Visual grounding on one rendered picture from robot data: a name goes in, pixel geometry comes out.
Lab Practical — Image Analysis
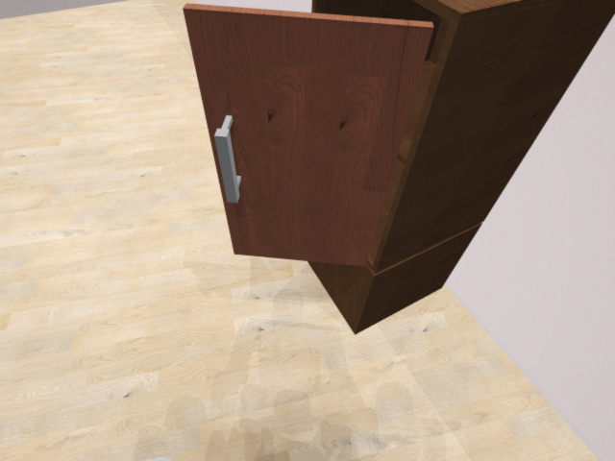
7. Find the handle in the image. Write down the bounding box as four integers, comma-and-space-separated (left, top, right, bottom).
214, 115, 241, 203

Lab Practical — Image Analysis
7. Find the cupboard door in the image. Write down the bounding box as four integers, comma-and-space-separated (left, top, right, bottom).
183, 3, 434, 267

